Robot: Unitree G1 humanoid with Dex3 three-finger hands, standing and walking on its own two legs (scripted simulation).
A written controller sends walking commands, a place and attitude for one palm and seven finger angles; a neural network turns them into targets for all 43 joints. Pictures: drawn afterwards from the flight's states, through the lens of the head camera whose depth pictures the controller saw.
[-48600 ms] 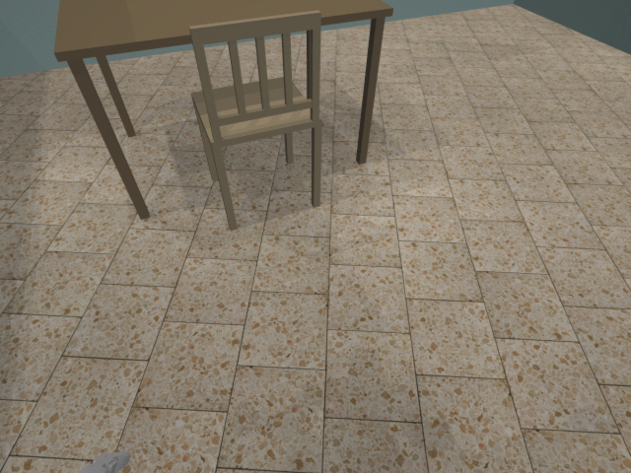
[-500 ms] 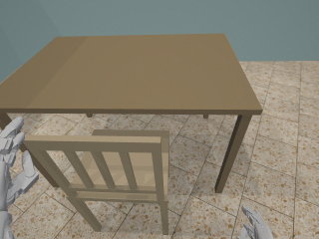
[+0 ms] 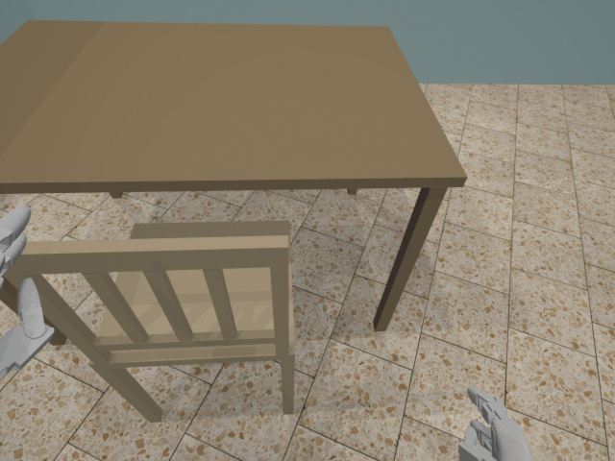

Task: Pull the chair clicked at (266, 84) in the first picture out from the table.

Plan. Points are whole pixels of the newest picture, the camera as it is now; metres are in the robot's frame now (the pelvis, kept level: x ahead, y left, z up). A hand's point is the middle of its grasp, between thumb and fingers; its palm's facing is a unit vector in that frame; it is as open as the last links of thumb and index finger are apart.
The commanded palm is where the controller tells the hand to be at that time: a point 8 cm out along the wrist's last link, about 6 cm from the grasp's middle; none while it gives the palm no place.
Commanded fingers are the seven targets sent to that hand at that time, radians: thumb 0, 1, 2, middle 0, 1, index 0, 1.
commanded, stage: step back with the hand held close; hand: left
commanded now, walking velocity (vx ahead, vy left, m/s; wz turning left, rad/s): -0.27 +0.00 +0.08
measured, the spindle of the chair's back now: (171, 306) +0.37 +0.25 -0.11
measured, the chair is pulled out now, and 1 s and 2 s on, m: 0.04 0.04 0.04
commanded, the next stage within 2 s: stop stepping back and stand still in 0.78 s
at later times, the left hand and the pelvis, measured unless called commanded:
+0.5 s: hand out of the picture +0.11 +0.28 +0.16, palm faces +0.48 -0.77 -0.42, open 7.4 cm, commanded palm +0.05 +0.31 +0.18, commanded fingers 0.00 0.90 0.90 -0.20 -0.30 -0.20 -0.30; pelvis -0.08 +0.01 -0.01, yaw +2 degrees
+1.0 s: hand out of the picture +0.02 +0.23 +0.18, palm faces +0.36 -0.78 -0.51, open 7.4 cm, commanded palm -0.02 +0.27 +0.18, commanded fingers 0.00 0.90 0.90 -0.20 -0.30 -0.20 -0.30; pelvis -0.17 -0.03 -0.01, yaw -3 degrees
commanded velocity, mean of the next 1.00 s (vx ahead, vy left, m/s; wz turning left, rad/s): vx -0.26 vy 0.02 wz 0.04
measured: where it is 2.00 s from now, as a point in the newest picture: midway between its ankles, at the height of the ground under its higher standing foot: outside the picture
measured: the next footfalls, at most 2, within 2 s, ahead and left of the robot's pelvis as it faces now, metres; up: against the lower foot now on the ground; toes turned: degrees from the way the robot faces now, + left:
right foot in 0.76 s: -0.20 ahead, -0.14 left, +0.00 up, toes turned -1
left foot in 1.02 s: -0.11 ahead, +0.07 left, +0.00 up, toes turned -1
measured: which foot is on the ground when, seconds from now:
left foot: down 0.00-0.86, up 0.88-1.00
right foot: down 0.00-0.46, up 0.48-0.74, down 0.76-1.00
